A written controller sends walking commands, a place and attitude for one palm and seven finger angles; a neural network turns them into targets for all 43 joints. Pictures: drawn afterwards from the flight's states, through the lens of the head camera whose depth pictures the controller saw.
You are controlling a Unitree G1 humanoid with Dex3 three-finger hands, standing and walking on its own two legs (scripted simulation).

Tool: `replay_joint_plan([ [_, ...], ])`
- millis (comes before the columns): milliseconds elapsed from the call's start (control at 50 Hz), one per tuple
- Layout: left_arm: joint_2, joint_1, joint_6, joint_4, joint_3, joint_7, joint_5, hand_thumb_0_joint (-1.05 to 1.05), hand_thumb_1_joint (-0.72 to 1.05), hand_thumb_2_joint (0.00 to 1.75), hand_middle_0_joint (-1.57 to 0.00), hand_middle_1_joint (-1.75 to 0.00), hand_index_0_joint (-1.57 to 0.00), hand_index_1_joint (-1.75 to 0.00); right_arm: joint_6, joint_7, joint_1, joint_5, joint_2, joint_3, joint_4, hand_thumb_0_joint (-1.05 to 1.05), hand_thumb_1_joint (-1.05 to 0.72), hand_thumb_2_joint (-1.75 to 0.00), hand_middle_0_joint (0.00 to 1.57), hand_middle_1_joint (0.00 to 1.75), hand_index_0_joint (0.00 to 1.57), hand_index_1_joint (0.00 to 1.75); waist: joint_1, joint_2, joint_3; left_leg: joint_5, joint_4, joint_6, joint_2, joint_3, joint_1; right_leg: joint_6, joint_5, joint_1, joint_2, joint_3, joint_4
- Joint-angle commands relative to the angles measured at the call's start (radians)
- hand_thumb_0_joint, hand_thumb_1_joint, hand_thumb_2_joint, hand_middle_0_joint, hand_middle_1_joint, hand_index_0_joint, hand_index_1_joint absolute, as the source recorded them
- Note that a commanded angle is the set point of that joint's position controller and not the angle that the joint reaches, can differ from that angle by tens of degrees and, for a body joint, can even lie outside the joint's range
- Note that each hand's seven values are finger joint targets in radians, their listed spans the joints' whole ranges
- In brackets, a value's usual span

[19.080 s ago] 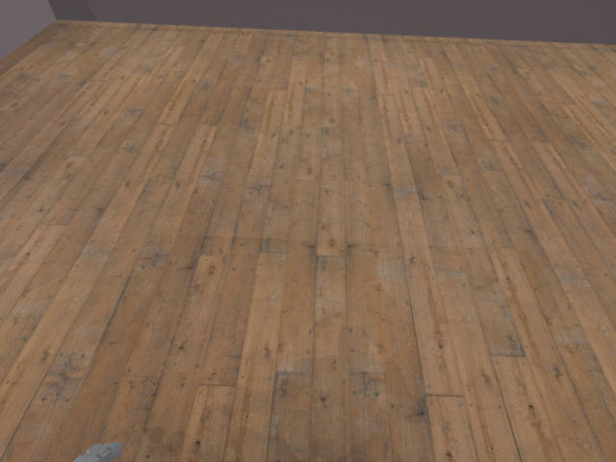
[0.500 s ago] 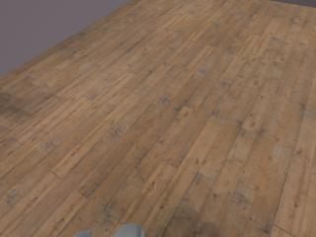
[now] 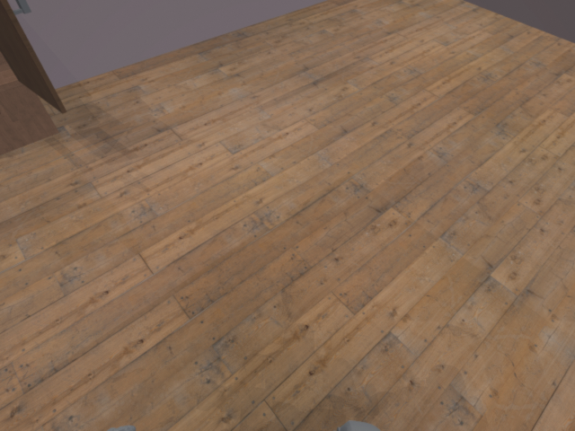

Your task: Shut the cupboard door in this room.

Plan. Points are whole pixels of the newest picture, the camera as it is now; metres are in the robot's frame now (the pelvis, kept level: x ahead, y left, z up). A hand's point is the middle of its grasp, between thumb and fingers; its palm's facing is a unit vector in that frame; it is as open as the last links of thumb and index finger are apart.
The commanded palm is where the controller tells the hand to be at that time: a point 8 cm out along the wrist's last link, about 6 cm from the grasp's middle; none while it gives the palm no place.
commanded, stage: turn or walk to find it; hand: left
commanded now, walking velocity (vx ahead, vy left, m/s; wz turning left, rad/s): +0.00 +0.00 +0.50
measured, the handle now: out of the picture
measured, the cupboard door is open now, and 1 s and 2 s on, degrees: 100 100 100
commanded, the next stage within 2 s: none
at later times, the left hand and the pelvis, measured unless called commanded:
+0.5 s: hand out of the picture -0.02 +0.17 -0.16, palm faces +0.31 -0.92 -0.23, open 7.4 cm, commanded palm none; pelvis -0.02 -0.03 +0.00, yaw +17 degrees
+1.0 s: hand out of the picture +0.13 +0.26 -0.16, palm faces +0.43 -0.87 -0.22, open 7.4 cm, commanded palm none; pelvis +0.12 +0.03 -0.02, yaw +28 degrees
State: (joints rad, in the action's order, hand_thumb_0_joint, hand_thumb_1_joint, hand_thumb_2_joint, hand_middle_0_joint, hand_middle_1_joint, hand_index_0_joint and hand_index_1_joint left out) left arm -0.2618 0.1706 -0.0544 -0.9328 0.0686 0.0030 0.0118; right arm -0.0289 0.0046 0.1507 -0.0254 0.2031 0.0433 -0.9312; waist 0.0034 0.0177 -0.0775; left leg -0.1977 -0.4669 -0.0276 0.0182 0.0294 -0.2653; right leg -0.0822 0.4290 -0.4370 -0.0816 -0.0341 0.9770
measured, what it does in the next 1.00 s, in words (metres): walks ahead, turning left: right foot, then left foot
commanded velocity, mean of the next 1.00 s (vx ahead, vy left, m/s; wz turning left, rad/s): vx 0.23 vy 0.00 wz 0.44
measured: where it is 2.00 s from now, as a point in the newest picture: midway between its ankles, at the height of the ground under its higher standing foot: (212, 340)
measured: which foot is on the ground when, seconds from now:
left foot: down 0.00-0.16, up 0.18-0.56, down 0.58-1.00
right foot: up 0.00-0.14, down 0.16-0.58, up 0.60-0.98, down 1.00-1.00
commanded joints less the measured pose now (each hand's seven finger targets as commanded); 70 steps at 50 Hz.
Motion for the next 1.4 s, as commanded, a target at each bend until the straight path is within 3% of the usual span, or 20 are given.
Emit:
replay_joint_plan([
  [0, -0.057, -0.022, 0.028, 0.093, 0.003, 0.011, -0.003, 0.00, 0.90, 0.90, -0.20, -0.30, -0.20, -0.30, 0.008, -0.009, 0.043, 0.000, 0.221, 0.069, 0.058, 0.00, -0.90, -0.90, 0.20, 0.30, 0.20, 0.30, -0.036, -0.182, 0.126, 0.287, 0.109, -0.145, -0.242, 0.286, 0.131, 0.000, 0.024, 0.001, 0.020, 0.005, -0.150],
  [100, -0.092, 0.120, 0.047, 0.066, 0.014, 0.019, -0.004, 0.00, 0.90, 0.90, -0.20, -0.30, -0.20, -0.30, -0.002, -0.002, -0.006, 0.009, 0.188, 0.074, 0.081, 0.00, -0.90, -0.90, 0.20, 0.30, 0.20, 0.30, 0.039, -0.115, 0.134, 0.100, -0.014, -0.058, -0.134, 0.283, -0.125, 0.024, -0.199, 0.359, 0.022, 0.000, -0.574],
  [140, -0.220, 0.119, 0.055, 0.091, 0.036, 0.028, 0.017, 0.00, 0.90, 0.90, -0.20, -0.30, -0.20, -0.30, -0.001, 0.004, -0.010, 0.012, 0.102, 0.063, 0.124, 0.00, -0.90, -0.90, 0.20, 0.30, 0.20, 0.30, 0.053, 0.263, 0.091, -0.365, -0.430, 0.056, 0.068, 0.042, -0.365, 0.198, -0.135, 0.373, -0.393, 0.399, -0.751],
  [160, -0.197, 0.086, 0.059, 0.107, 0.039, 0.033, 0.007, 0.00, 0.90, 0.90, -0.20, -0.30, -0.20, -0.30, -0.015, 0.004, -0.018, 0.000, 0.149, 0.073, 0.114, 0.00, -0.90, -0.90, 0.20, 0.30, 0.20, 0.30, 0.046, 0.262, 0.059, -0.358, -0.591, 0.046, 0.015, 0.097, -0.337, 0.232, -0.089, 0.228, -0.401, 0.399, -0.777],
  [240, -0.103, -0.064, 0.063, 0.137, 0.012, 0.031, 0.009, 0.00, 0.90, 0.90, -0.20, -0.30, -0.20, -0.30, -0.032, 0.022, 0.078, 0.000, 0.119, 0.069, 0.040, 0.00, -0.90, -0.90, 0.20, 0.30, 0.20, 0.30, -0.045, 0.130, 0.015, -0.166, -0.781, 0.073, -0.029, 0.031, -0.284, 0.179, -0.227, 0.160, -0.235, 0.087, -0.698],
  [440, -0.174, 0.158, 0.079, 0.026, 0.040, 0.015, 0.020, 0.00, 0.90, 0.90, -0.20, -0.30, -0.20, -0.30, 0.001, 0.036, -0.081, 0.006, 0.089, 0.036, 0.074, 0.00, -0.90, -0.90, 0.20, 0.30, 0.20, 0.30, 0.077, 0.169, 0.086, -0.290, -0.323, 0.078, -0.075, -0.098, -0.236, 0.208, -0.135, 0.418, -0.314, 0.057, -0.700],
  [520, -0.178, 0.130, 0.079, 0.000, 0.043, 0.002, 0.015, 0.00, 0.90, 0.90, -0.20, -0.30, -0.20, -0.30, 0.028, 0.030, 0.026, 0.007, 0.083, 0.029, 0.045, 0.00, -0.90, -0.90, 0.20, 0.30, 0.20, 0.30, 0.013, 0.114, 0.110, -0.186, -0.019, 0.052, -0.044, -0.171, 0.034, 0.147, -0.113, 0.297, -0.285, -0.061, -0.581],
  [540, -0.163, 0.110, 0.073, 0.006, 0.040, -0.004, 0.004, 0.00, 0.90, 0.90, -0.20, -0.30, -0.20, -0.30, 0.036, 0.026, 0.100, 0.007, 0.122, 0.040, 0.023, 0.00, -0.90, -0.90, 0.20, 0.30, 0.20, 0.30, -0.032, 0.006, 0.133, -0.126, 0.089, 0.035, -0.058, -0.133, 0.217, 0.093, -0.077, 0.163, -0.240, -0.133, -0.451],
  [560, -0.099, 0.090, 0.069, 0.040, 0.030, -0.016, -0.003, 0.00, 0.90, 0.90, -0.20, -0.30, -0.20, -0.30, 0.043, 0.017, 0.182, -0.003, 0.232, 0.069, 0.005, 0.00, -0.90, -0.90, 0.20, 0.30, 0.20, 0.30, -0.082, -0.259, 0.139, -0.226, 0.178, -0.059, -0.275, 0.207, 0.391, 0.021, 0.031, -0.106, -0.114, -0.213, -0.185],
  [580, -0.054, -0.019, 0.072, 0.102, 0.005, -0.025, 0.006, 0.00, 0.90, 0.90, -0.20, -0.30, -0.20, -0.30, 0.043, 0.010, 0.288, -0.004, 0.308, 0.082, -0.022, 0.00, -0.90, -0.90, 0.20, 0.30, 0.20, 0.30, -0.135, -0.347, 0.080, -0.190, 0.247, -0.165, -0.441, 0.435, 0.433, 0.003, 0.196, -0.335, -0.042, -0.167, 0.012],
  [600, -0.067, -0.112, 0.067, 0.116, 0.009, -0.018, 0.014, 0.00, 0.90, 0.90, -0.20, -0.30, -0.20, -0.30, 0.044, 0.005, 0.318, 0.001, 0.297, 0.081, -0.053, 0.00, -0.90, -0.90, 0.20, 0.30, 0.20, 0.30, -0.151, -0.298, 0.053, -0.298, 0.273, -0.181, -0.453, 0.447, 0.348, 0.018, 0.175, -0.354, -0.075, -0.065, 0.090],
  [720, -0.064, 0.001, 0.076, 0.032, 0.008, -0.044, 0.012, 0.00, 0.90, 0.90, -0.20, -0.30, -0.20, -0.30, 0.086, -0.008, 0.148, 0.009, 0.185, 0.039, -0.013, 0.00, -0.90, -0.90, 0.20, 0.30, 0.20, 0.30, -0.022, -0.159, 0.003, 0.039, 0.266, -0.130, -0.255, 0.141, 0.224, -0.006, -0.150, -0.254, -0.076, -0.034, 0.111],
  [900, -0.037, -0.108, 0.091, 0.081, -0.005, -0.047, 0.004, 0.00, 0.90, 0.90, -0.20, -0.30, -0.20, -0.30, 0.091, -0.010, 0.190, -0.001, 0.183, 0.052, -0.064, 0.00, -0.90, -0.90, 0.20, 0.30, 0.20, 0.30, -0.038, -0.166, -0.023, 0.241, 0.190, -0.130, -0.245, 0.107, 0.177, -0.003, -0.190, -0.059, -0.028, -0.099, -0.290],
  [960, -0.090, 0.196, 0.112, -0.011, 0.017, -0.041, 0.012, 0.00, 0.90, 0.90, -0.20, -0.30, -0.20, -0.30, 0.089, -0.012, 0.153, 0.006, 0.184, 0.054, -0.070, 0.00, -0.90, -0.90, 0.20, 0.30, 0.20, 0.30, 0.106, -0.053, 0.110, 0.332, -0.157, -0.067, -0.159, 0.053, 0.065, 0.032, -0.267, 0.374, 0.016, -0.113, -0.449],
  [980, -0.196, 0.374, 0.130, -0.061, 0.044, -0.027, 0.024, 0.00, 0.90, 0.90, -0.20, -0.30, -0.20, -0.30, 0.095, -0.003, 0.186, 0.019, 0.124, 0.045, -0.059, 0.00, -0.90, -0.90, 0.20, 0.30, 0.20, 0.30, 0.167, 0.178, 0.251, 0.064, -0.486, -0.024, -0.063, -0.015, -0.127, 0.089, -0.194, 0.649, -0.200, 0.118, -0.524],
  [1000, -0.278, 0.423, 0.129, -0.078, 0.055, -0.013, 0.015, 0.00, 0.90, 0.90, -0.20, -0.30, -0.20, -0.30, 0.092, -0.003, 0.201, 0.025, 0.060, 0.033, -0.015, 0.00, -0.90, -0.90, 0.20, 0.30, 0.20, 0.30, 0.144, 0.373, 0.280, -0.392, -0.780, -0.007, 0.037, -0.006, -0.338, 0.169, -0.215, 0.700, -0.454, 0.523, -0.675],
  [1020, -0.250, 0.329, 0.127, -0.061, 0.055, -0.006, 0.006, 0.00, 0.90, 0.90, -0.20, -0.30, -0.20, -0.30, 0.084, 0.000, 0.160, 0.022, 0.090, 0.036, -0.024, 0.00, -0.90, -0.90, 0.20, 0.30, 0.20, 0.30, 0.134, 0.288, 0.217, -0.323, -0.894, -0.023, -0.040, 0.073, -0.349, 0.193, 0.038, 0.554, -0.454, 0.546, -0.750],
  [1060, -0.132, 0.148, 0.130, -0.024, 0.024, -0.001, 0.012, 0.00, 0.90, 0.90, -0.20, -0.30, -0.20, -0.30, 0.075, 0.016, 0.083, 0.007, 0.069, 0.038, -0.026, 0.00, -0.90, -0.90, 0.20, 0.30, 0.20, 0.30, 0.061, 0.107, 0.034, -0.126, -0.925, -0.019, -0.114, 0.056, -0.379, 0.167, 0.154, 0.298, -0.376, 0.355, -0.774],
  [1140, -0.036, 0.098, 0.141, -0.041, -0.002, 0.007, 0.020, 0.00, 0.90, 0.90, -0.20, -0.30, -0.20, -0.30, 0.037, 0.025, 0.159, -0.004, 0.023, 0.033, -0.072, 0.00, -0.90, -0.90, 0.20, 0.30, 0.20, 0.30, -0.017, 0.116, 0.028, -0.026, -0.792, 0.027, -0.133, 0.001, -0.292, 0.133, -0.043, 0.166, -0.276, 0.042, -0.796],
  [1380, -0.060, 0.260, 0.139, -0.160, -0.006, 0.009, 0.015, 0.00, 0.90, 0.90, -0.20, -0.30, -0.20, -0.30, 0.066, 0.043, -0.079, 0.002, 0.001, 0.010, -0.002, 0.00, -0.90, -0.90, 0.20, 0.30, 0.20, 0.30, 0.044, 0.093, -0.018, -0.030, -0.191, 0.011, -0.118, -0.155, -0.220, 0.183, -0.442, 0.414, -0.279, -0.108, -0.727],
])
